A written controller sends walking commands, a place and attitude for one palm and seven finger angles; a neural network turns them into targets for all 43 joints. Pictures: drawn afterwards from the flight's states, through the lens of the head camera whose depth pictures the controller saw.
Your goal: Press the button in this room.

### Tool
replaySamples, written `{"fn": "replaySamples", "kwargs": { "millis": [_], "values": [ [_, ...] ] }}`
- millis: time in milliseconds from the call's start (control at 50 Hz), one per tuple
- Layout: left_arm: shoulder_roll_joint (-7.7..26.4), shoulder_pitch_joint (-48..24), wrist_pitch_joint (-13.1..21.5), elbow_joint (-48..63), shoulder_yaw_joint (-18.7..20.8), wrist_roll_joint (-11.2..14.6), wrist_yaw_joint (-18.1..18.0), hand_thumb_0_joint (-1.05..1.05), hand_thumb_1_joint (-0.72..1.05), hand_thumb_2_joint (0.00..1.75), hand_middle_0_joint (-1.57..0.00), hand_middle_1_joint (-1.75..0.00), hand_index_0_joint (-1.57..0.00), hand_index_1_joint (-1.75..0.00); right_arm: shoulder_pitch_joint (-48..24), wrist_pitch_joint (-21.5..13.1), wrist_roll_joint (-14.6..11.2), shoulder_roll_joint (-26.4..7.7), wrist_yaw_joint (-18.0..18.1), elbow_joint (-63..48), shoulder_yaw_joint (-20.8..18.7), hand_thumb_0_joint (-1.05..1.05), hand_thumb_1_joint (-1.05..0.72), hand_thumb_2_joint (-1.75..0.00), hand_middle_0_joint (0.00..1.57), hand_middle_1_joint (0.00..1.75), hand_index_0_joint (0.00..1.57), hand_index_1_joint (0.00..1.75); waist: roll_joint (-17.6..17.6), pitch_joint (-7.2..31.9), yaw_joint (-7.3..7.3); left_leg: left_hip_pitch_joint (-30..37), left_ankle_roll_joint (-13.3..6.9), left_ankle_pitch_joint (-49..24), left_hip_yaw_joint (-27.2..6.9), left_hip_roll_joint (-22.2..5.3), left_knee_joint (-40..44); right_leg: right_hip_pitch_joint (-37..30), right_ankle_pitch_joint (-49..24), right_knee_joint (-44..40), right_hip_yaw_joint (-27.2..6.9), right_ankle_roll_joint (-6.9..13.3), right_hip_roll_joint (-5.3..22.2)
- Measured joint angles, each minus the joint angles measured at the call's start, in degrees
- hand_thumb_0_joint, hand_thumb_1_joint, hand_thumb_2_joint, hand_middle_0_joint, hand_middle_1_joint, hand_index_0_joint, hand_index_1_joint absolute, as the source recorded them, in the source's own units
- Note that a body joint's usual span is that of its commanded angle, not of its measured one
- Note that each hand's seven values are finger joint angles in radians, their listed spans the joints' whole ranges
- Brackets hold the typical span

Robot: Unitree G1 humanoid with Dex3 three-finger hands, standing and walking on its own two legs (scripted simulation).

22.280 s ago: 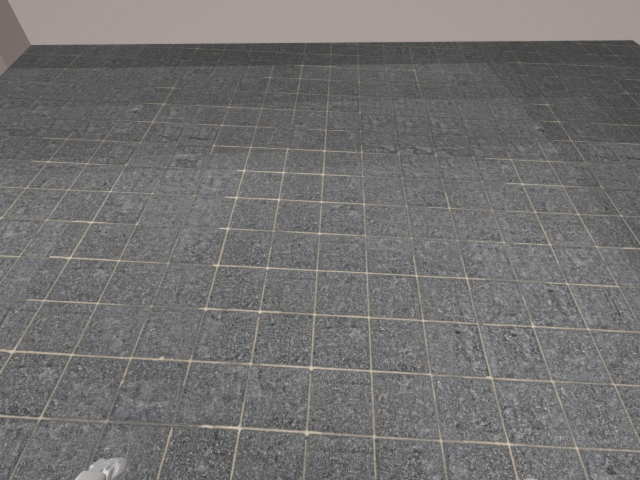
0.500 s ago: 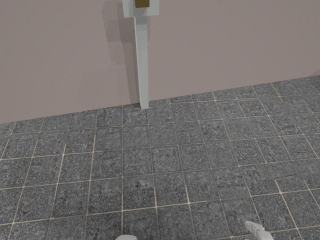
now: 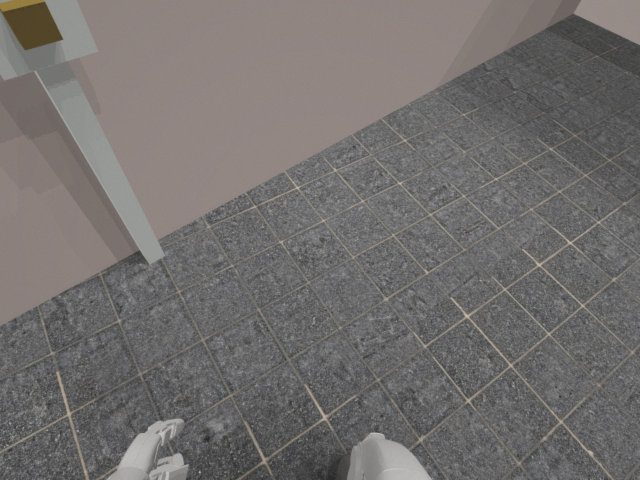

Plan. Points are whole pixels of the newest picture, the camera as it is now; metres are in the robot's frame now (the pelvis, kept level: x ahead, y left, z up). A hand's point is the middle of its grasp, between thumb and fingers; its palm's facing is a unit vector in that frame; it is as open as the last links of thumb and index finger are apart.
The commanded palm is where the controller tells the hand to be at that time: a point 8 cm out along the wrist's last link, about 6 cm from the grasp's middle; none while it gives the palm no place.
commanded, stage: walk to a spot facing it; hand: left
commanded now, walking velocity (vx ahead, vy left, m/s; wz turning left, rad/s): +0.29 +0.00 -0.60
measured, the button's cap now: (30, 21) +0.80 +0.50 +0.09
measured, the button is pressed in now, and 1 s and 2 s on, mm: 0 0 0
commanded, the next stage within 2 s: none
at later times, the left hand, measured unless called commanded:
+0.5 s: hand (169, 385) +0.26 +0.23 -0.18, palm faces -0.15 -0.96 -0.23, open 7.4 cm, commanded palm none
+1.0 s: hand (291, 233) +0.54 +0.05 -0.15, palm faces -0.58 -0.76 -0.28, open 7.4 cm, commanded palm none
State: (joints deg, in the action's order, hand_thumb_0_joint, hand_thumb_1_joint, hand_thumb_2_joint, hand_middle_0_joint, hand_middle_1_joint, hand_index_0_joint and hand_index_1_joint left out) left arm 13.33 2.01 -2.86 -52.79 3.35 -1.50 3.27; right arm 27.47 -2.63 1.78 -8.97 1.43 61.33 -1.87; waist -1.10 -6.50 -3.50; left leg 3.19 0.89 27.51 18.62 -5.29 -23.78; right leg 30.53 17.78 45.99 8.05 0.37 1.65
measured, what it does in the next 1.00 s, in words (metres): walks ahead, turning right: right foot, then left foot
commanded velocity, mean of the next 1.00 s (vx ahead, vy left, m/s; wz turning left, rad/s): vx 0.11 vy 0.00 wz -0.60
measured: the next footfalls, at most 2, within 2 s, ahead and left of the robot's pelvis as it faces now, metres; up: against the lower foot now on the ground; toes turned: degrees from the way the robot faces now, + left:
right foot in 0.06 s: +0.13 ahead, -0.10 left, +0.00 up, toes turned -10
left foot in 0.48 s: +0.35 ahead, +0.12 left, +0.00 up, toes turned -9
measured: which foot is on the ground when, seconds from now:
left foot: down 0.00-0.04, up 0.06-0.46, down 0.48-0.90, up 0.92-1.00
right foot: up 0.00-0.04, down 0.06-0.48, up 0.50-0.88, down 0.90-1.00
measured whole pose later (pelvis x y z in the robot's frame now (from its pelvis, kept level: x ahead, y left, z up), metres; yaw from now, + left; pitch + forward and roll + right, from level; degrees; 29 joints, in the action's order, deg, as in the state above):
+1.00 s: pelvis +0.30 -0.03 -0.01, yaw -36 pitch +0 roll +1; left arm 13.0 4.1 -0.1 -49.3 3.4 -0.2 0.5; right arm 13.8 2.9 0.9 -14.6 0.9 56.4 -4.5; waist 2.2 -9.1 -1.9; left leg -22.7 4.9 30.9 6.8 -8.6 -66.6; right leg 22.2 17.7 39.8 5.4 3.7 0.6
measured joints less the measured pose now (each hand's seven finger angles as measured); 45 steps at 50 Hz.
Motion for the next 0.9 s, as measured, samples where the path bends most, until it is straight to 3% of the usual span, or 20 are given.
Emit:
{"fn": "replaySamples", "kwargs": {
  "millis": [40, 60, 120, 160, 220, 300, 440, 460, 480, 540, 600, 660, 800, 880, 900],
  "values": [
    [-0.4, -1.1, 1.4, 0.9, -0.5, 0.0, 0.0, 0.01, 0.91, 0.90, -0.20, -0.29, -0.19, -0.30, 1.2, 0.3, -0.4, 0.1, -0.3, 0.7, -0.2, 0.01, -0.90, -0.90, 0.20, 0.30, 0.20, 0.30, 0.2, -0.3, -0.20, -0.7, 0.9, 2.1, 1.1, -1.5, -6.5, -4.2, -0.9, -7.6, 1.6, 2.0, -1.7],
    [-0.4, -1.4, 2.5, 1.3, -0.7, 0.0, -0.1, 0.01, 0.91, 0.90, -0.20, -0.30, -0.19, -0.30, 1.9, 0.7, -0.8, 0.3, -0.6, 0.9, -0.1, 0.01, -0.90, -0.90, 0.20, 0.30, 0.21, 0.30, -0.2, -0.4, -0.14, -3.0, 1.3, 2.4, 0.8, -2.6, -14.1, -6.3, -5.8, -10.6, 1.9, 3.9, -1.9],
    [-0.7, -0.6, 4.7, 1.9, -1.2, 1.2, -1.2, 0.00, 0.91, 0.90, -0.20, -0.30, -0.20, -0.30, -0.8, 2.4, -1.6, 0.1, -0.9, 0.9, -0.1, 0.01, -0.90, -0.90, 0.20, 0.30, 0.21, 0.30, -0.3, -1.4, 0.10, -15.8, 2.3, 2.8, -8.6, -2.4, -44.3, -7.9, -2.6, -6.8, 0.6, 5.4, -2.8],
    [-0.8, 1.3, 4.7, 1.5, -1.2, 1.6, -1.8, 0.00, 0.91, 0.90, -0.20, -0.30, -0.20, -0.30, -4.2, 3.0, -1.2, -0.4, -1.0, -0.6, -0.5, 0.01, -0.90, -0.90, 0.20, 0.30, 0.20, 0.30, 0.0, -1.4, 0.42, -23.2, 2.4, -0.9, -12.5, -2.4, -52.3, -10.7, -0.8, -8.6, -1.0, 4.9, -3.6],
    [-1.1, 4.9, 4.2, -0.2, -1.3, 1.1, -2.4, 0.00, 0.91, 0.90, -0.20, -0.30, -0.20, -0.30, -10.0, 3.0, -0.5, -1.3, -1.2, -4.4, -0.8, 0.01, -0.90, -0.90, 0.20, 0.30, 0.20, 0.30, 0.6, -0.4, 0.61, -31.5, 3.2, -5.0, -15.1, -4.0, -48.4, -14.1, -1.7, -12.6, -3.8, 4.0, -4.4],
    [-1.1, 8.8, 3.9, -2.5, -1.0, 0.5, -2.2, 0.00, 0.91, 0.89, -0.20, -0.30, -0.20, -0.30, -16.3, 2.1, -0.3, -1.9, -2.0, -9.0, -0.9, 0.01, -0.91, -0.90, 0.20, 0.30, 0.20, 0.30, 1.3, 1.2, 1.59, -36.7, 4.2, -10.5, -16.5, -5.0, -36.3, -16.8, -1.2, -15.3, -6.9, 3.4, -4.6],
    [0.0, 13.7, 4.0, -2.7, 0.2, 0.5, -1.8, 0.01, 0.91, 0.90, -0.20, -0.30, -0.20, -0.30, -22.3, 1.0, -0.4, -3.0, -2.7, -11.9, -0.8, 0.00, -0.91, -0.90, 0.20, 0.30, 0.20, 0.30, 0.9, 2.6, 6.40, -31.3, 3.8, -12.5, -15.7, -1.1, -16.2, -20.3, 3.6, -14.8, -11.2, 0.8, -3.9],
    [0.3, 14.6, 3.9, -2.7, 0.4, 0.6, -2.0, 0.01, 0.91, 0.90, -0.20, -0.30, -0.20, -0.30, -22.7, 0.7, -0.4, -3.2, -2.5, -12.1, -0.7, 0.00, -0.91, -0.90, 0.20, 0.30, 0.20, 0.30, 0.7, 2.9, 7.01, -28.9, 3.6, -13.4, -15.0, -0.3, -12.4, -20.5, 4.9, -13.7, -11.9, 0.3, -3.8],
    [0.6, 15.4, 3.6, -2.7, 0.6, 0.8, -2.1, 0.01, 0.91, 0.90, -0.20, -0.30, -0.20, -0.30, -23.0, 0.1, -0.3, -3.4, -2.3, -12.4, -0.4, 0.00, -0.90, -0.90, 0.20, 0.30, 0.20, 0.30, 0.4, 3.1, 7.45, -27.0, 2.2, -17.1, -14.4, 0.1, -9.4, -19.9, 6.4, -11.3, -12.9, 0.1, -3.9],
    [1.7, 15.9, 2.4, -4.0, 1.3, 1.1, -2.3, 0.01, 0.91, 0.90, -0.20, -0.30, -0.20, -0.30, -24.1, -0.6, 0.1, -2.6, -2.0, -12.8, 0.6, 0.00, -0.90, -0.90, 0.20, 0.30, 0.20, 0.30, -1.0, 2.5, 8.22, -25.7, -0.6, -13.9, -10.8, -1.1, -13.5, -12.9, 13.7, 8.9, -11.5, -0.4, -3.3],
    [2.2, 15.0, 1.3, -4.3, 1.8, 0.8, -1.7, 0.01, 0.91, 0.90, -0.20, -0.30, -0.20, -0.30, -22.8, -0.6, 0.1, -1.6, -1.6, -12.8, 0.9, 0.00, -0.90, -0.90, 0.20, 0.30, 0.21, 0.30, -0.8, 2.3, 7.23, -21.9, -0.2, -11.7, -8.3, -2.5, -11.3, -6.3, 11.5, 21.5, -7.1, -1.6, -1.3],
    [2.1, 12.8, 0.6, -2.7, 2.0, 0.7, -1.3, 0.01, 0.91, 0.90, -0.20, -0.30, -0.20, -0.30, -20.5, -0.2, 0.1, -1.1, -1.2, -11.3, 0.8, 0.00, -0.90, -0.90, 0.20, 0.30, 0.21, 0.30, -0.5, 1.6, 6.55, -18.3, -0.4, -11.9, -6.0, -3.2, -7.6, -2.1, 7.8, 22.2, -4.6, -2.7, 0.9],
    [0.9, 6.5, -0.4, 1.1, 2.1, 0.5, -1.2, 0.01, 0.91, 0.90, -0.20, -0.29, -0.19, -0.30, -15.0, 1.9, 0.0, -1.9, -1.2, -6.7, -1.1, 0.00, -0.90, -0.90, 0.20, 0.30, 0.21, 0.30, 0.5, 0.1, 4.01, -13.5, 0.7, -9.5, -0.5, -4.5, -5.8, -0.5, 2.5, 7.8, -2.7, -3.6, 3.1],
    [0.4, 3.9, 0.5, 2.4, 1.6, 0.3, -1.2, 0.01, 0.91, 0.90, -0.20, -0.29, -0.19, -0.30, -12.4, 2.9, 0.0, -3.4, -1.4, -5.2, -2.5, 0.01, -0.90, -0.90, 0.20, 0.30, 0.21, 0.30, 1.8, -0.5, 2.21, -12.6, 2.7, -4.9, 2.4, -6.4, -10.7, -5.7, -0.5, -4.5, -1.1, -2.0, 1.8],
    [0.6, 3.7, 1.1, 2.9, 1.3, 0.3, -1.3, 0.00, 0.91, 0.90, -0.20, -0.30, -0.19, -0.30, -11.4, 3.1, -0.2, -3.7, -1.5, -5.1, -2.8, 0.01, -0.90, -0.90, 0.20, 0.30, 0.21, 0.30, 1.8, -0.3, 1.91, -13.3, 3.2, -3.4, 2.6, -7.1, -14.0, -7.9, -3.8, -8.4, -0.7, -0.8, 1.4]
  ]
}}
